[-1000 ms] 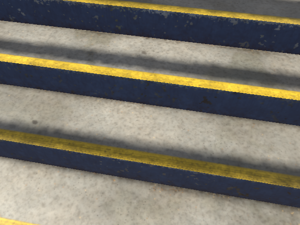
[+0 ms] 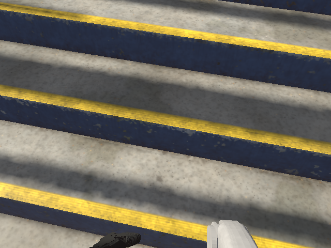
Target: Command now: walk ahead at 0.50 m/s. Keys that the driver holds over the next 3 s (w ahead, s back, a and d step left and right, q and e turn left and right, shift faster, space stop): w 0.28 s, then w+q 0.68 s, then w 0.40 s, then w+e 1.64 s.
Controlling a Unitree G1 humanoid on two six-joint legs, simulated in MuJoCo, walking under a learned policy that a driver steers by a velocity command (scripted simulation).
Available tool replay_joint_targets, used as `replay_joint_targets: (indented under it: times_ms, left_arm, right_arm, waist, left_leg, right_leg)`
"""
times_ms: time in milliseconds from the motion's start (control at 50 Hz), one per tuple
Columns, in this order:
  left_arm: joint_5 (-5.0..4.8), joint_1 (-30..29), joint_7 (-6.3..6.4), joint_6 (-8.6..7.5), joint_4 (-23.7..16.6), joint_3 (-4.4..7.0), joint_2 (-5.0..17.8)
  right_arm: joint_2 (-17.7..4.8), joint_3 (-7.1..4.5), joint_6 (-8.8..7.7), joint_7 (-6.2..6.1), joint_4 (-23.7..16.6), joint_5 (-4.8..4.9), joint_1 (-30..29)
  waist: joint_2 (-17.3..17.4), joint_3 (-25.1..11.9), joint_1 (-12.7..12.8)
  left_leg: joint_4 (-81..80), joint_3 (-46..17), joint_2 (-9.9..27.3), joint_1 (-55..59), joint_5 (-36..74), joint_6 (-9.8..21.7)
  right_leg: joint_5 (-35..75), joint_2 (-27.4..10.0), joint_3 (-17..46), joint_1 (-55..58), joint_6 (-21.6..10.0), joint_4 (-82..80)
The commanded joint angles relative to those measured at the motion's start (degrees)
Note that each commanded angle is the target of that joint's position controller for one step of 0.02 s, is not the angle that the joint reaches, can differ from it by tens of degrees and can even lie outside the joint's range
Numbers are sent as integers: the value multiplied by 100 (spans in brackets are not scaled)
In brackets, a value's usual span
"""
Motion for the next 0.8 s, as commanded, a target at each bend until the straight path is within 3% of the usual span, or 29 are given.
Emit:
replay_joint_targets:
  times_ms: [20, 40, 60, 80, 120, 140, 160, 180, 200, 240, 260, 280, 320, 360, 380, 440, 540, 580, 600, 620, 640, 660, 680, 700, 720, 740, 760, 780, 800]
  left_arm:
    - [0, -927, -93, -32, -816, -20, 238]
    - [-62, -1129, -112, -37, -843, -53, 162]
    - [-153, -659, -153, -17, -570, -50, 132]
    - [-286, -224, -127, -28, -339, 1, 221]
    - [-315, 1192, -67, -53, 147, 260, 708]
    - [-137, 1797, -49, -120, 365, 405, 1046]
    - [18, 2470, 38, -120, 663, 638, 1659]
    - [-29, 2416, 87, 21, 842, 809, 1930]
    - [-66, 1501, 56, -13, 873, 799, 1811]
    - [40, 1333, -12, -215, 1360, 614, 906]
    - [103, 1507, -48, -315, 1704, 493, 432]
    - [132, 1520, -97, -438, 1858, 468, 304]
    - [10, 1894, -190, -600, 2251, 517, 498]
    - [-3, 1761, -215, -655, 2123, 547, 769]
    - [-34, 1848, -201, -702, 2087, 527, 806]
    - [-13, 2689, -131, -839, 2236, 549, 1130]
    - [-6, 3620, 31, -726, 2499, 516, 1020]
    - [-178, 3727, 188, -634, 2500, 533, 1163]
    - [-195, 3490, 250, -578, 2411, 526, 1205]
    - [-297, 3169, 265, -600, 2082, 505, 1391]
    - [-302, 3363, 281, -639, 2012, 612, 1783]
    - [-311, 3161, 259, -680, 1880, 721, 2116]
    - [-394, 2709, 130, -720, 1611, 807, 2402]
    - [-314, 2621, 27, -839, 1189, 799, 2231]
    - [-218, 1998, -197, -955, 826, 819, 1984]
    - [-29, 2052, -330, -984, 525, 808, 1673]
    - [9, 1734, -291, -933, 247, 741, 1370]
    - [53, 1347, -181, -875, -64, 621, 971]
    - [105, 1075, -79, -778, -392, 469, 635]
  right_arm:
    - [-828, -175, 2, -291, -212, 55, 337]
    - [-915, -208, 38, -386, -249, 130, 412]
    - [-777, -161, 70, -387, -482, 165, 73]
    - [-962, -189, 64, -345, -593, 154, 125]
    - [-1413, -319, -3, -213, -690, 182, 190]
    - [-1452, -373, -68, -113, -865, 169, -145]
    - [-996, -349, -104, 55, -1241, 238, -91]
    - [-1002, -481, -85, 191, -1427, 14, -723]
    - [-584, -447, -46, 263, -1811, -181, -677]
    - [-191, -327, 62, 139, -2358, -185, -1405]
    - [54, -247, 119, 70, -2436, -109, -1319]
    - [240, -150, 212, 7, -2400, -71, -1122]
    - [464, -23, 372, -69, -2602, -56, -1397]
    - [184, -59, 458, -43, -2669, -24, -1535]
    - [9, -115, 473, -40, -2650, -9, -1662]
    - [171, -105, 476, -170, -2899, -72, -2476]
    - [192, 36, 477, -153, -3742, -73, -4161]
    - [143, 135, 597, 73, -3892, -37, -4315]
    - [177, 172, 624, 137, -3894, 38, -4316]
    - [69, 135, 595, 186, -3699, 146, -3959]
    - [-36, 46, 663, 113, -3469, 151, -3243]
    - [-213, -63, 682, 75, -3134, 169, -2089]
    - [-590, -197, 673, 65, -2894, 96, -1238]
    - [-1139, -431, 613, 54, -2774, 33, -959]
    - [-1774, -687, 712, -47, -2764, 111, -1183]
    - [-1798, -757, 739, -104, -2873, -4, -1734]
    - [-1572, -719, 643, -104, -2646, 5, -1816]
    - [-1228, -619, 537, -92, -2315, -68, -1751]
    - [-824, -493, 424, -104, -2013, -135, -1605]
  waist:
    - [651, 188, 56]
    - [508, 128, 40]
    - [183, -195, 245]
    - [530, -438, 423]
    - [1239, -1184, 1011]
    - [1363, -1481, 1356]
    - [58, -1799, 1326]
    - [-909, -1715, 1339]
    - [-482, -864, 575]
    - [421, 392, 209]
    - [345, 476, -25]
    - [310, 549, -188]
    - [63, 699, -254]
    - [165, 761, -313]
    - [230, 693, -193]
    - [-239, 556, 135]
    - [-303, 706, 500]
    - [-482, 422, 547]
    - [-229, 400, 455]
    - [57, 72, 247]
    - [-474, -536, 3]
    - [-1075, -1131, -448]
    - [-1240, -1680, -935]
    - [-780, -1980, -961]
    - [1227, -2284, -977]
    - [380, -2575, -467]
    - [-271, -1970, -266]
    - [-610, -913, -15]
    - [-549, -306, 216]
  left_leg:
    - [-2092, -1261, 1261, 162, 2290, 636]
    - [-2198, -1083, 1449, 657, 3171, 714]
    - [-1895, -462, 1241, 397, 5020, 692]
    - [-1306, -266, 1333, 272, 7853, 777]
    - [505, -394, 1662, 1044, 9998, 745]
    - [1754, -317, 1477, 672, 9166, 547]
    - [4019, -316, 642, -1672, 6817, 149]
    - [6475, -657, -366, -2720, 1265, 24]
    - [7806, -1353, 38, -3482, 1245, 64]
    - [8342, -1137, 300, -4181, 1388, 249]
    - [8822, -1173, 253, -4510, 1250, 318]
    - [8888, -1374, 211, -4682, 1226, 406]
    - [9034, -1577, 160, -5487, 906, 494]
    - [8029, -1425, 141, -5412, 1190, 334]
    - [7767, -1196, 66, -5301, 1480, 268]
    - [8823, -835, 12, -6511, 952, 247]
    - [7854, -375, 339, -7493, -282, 386]
    - [6408, 421, 639, -6243, -517, 511]
    - [5512, 723, 505, -5305, -582, 576]
    - [4640, 1303, 16, -3775, -598, 633]
    - [4547, 1552, -399, -2780, -624, 656]
    - [4095, 1284, -547, -2031, -432, 812]
    - [3105, 719, -606, -1004, -185, 980]
    - [2364, -1341, -40, 586, -1024, 1352]
    - [58, -5034, 1336, 1108, -460, 2113]
    - [-512, -5812, 1618, 1076, -400, 2012]
    - [-534, -5371, 1468, 442, -1112, 1835]
    - [-478, -4802, 1325, -388, -1080, 1576]
    - [-279, -4235, 1067, -979, -489, 1457]
  right_leg:
    - [-418, -311, -478, 844, 59, -1771]
    - [-768, -324, -433, 1164, -46, -2553]
    - [-931, 26, -914, 2497, -153, -3423]
    - [-1207, 426, -1252, 3610, -223, -3881]
    - [-1358, 837, -1143, 4865, -334, -4897]
    - [-1247, 608, -353, 5720, -490, -5534]
    - [-2579, -852, 2826, 7102, -1256, -6886]
    - [-3367, -1450, 5876, 6885, -1522, -9685]
    - [-3814, -1609, 5453, 6116, -1322, -9695]
    - [-2936, -1370, 3626, 4649, -757, -9131]
    - [-2166, -1155, 2957, 4513, -563, -9020]
    - [-1531, -950, 2272, 4455, -314, -9006]
    - [-916, -841, 1522, 4800, -77, -9108]
    - [-726, -784, 929, 4598, 54, -9434]
    - [-259, -732, 649, 4648, 114, -9539]
    - [854, -976, 576, 5951, -61, -9675]
    - [1472, -1010, 147, 7478, 215, -10297]
    - [2847, -1067, -276, 7630, -13, -11146]
    - [3970, -957, -649, 7468, 1, -11188]
    - [7177, -1011, -939, 7139, 20, -10623]
    - [9646, -1301, -876, 7361, 55, -9641]
    - [10610, -1486, -822, 7762, 39, -8529]
    - [10204, -1430, -910, 7769, 77, -7170]
    - [8123, -887, -737, 5721, 233, -5112]
    - [1007, 855, -549, 4027, 633, -1731]
    - [940, 470, 924, 3486, 484, -230]
    - [1088, 352, 834, 3160, 459, 112]
    - [863, 239, 760, 2601, 392, 313]
    - [536, 126, 819, 2187, 323, 537]
Next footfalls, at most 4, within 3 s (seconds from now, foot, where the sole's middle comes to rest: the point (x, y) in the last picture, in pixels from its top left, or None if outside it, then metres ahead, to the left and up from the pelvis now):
0.14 right None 0.25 -0.09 -0.63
0.68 left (140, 188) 0.60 0.08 -0.48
1.22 right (154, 91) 0.92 0.03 -0.33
1.68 left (66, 72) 1.04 0.37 -0.34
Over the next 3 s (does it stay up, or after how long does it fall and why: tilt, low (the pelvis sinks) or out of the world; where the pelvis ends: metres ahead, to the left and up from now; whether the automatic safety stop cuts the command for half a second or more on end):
stays up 1.93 0.32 0.72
